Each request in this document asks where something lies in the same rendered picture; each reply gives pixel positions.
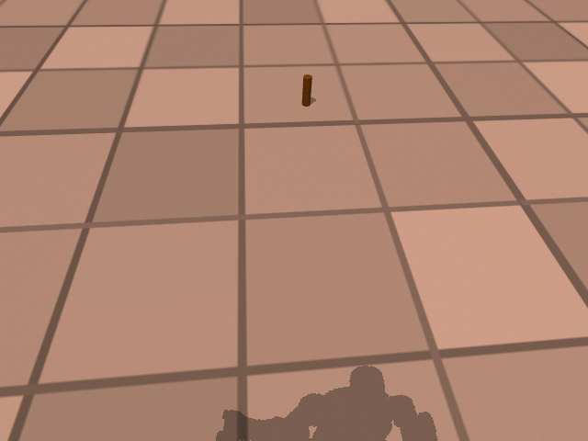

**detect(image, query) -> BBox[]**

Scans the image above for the can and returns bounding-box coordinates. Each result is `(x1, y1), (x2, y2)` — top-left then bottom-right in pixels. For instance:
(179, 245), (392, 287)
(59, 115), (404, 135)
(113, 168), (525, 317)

(302, 74), (312, 107)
